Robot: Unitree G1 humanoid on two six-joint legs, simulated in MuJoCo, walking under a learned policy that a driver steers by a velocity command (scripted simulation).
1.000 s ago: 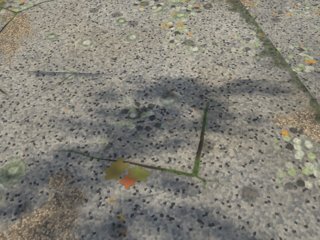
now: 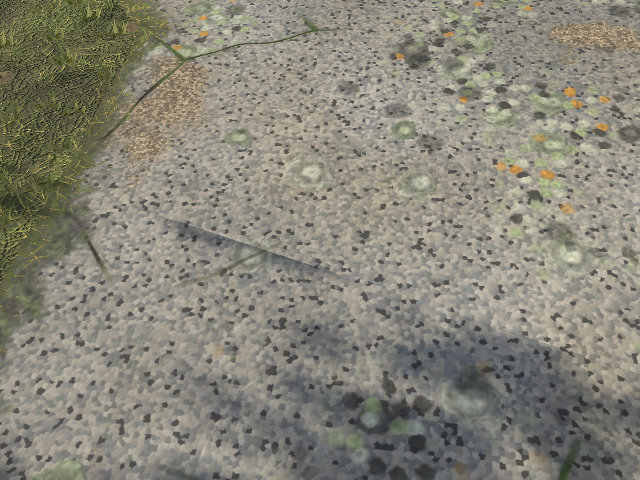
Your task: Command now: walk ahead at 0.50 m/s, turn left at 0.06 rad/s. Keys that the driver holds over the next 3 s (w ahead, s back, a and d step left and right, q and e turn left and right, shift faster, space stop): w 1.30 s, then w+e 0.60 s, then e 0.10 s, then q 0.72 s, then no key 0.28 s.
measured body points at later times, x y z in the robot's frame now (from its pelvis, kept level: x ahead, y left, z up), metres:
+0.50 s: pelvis +0.27 +0.06 +0.00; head +0.30 +0.07 +0.45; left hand +0.34 +0.34 -0.13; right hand +0.41 -0.21 -0.10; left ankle +0.32 +0.15 -0.74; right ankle +0.20 -0.09 -0.66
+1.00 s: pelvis +0.54 -0.01 -0.01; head +0.57 -0.02 +0.44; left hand +0.69 +0.26 -0.11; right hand +0.59 -0.29 -0.14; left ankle +0.44 +0.14 -0.65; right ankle +0.61 -0.09 -0.74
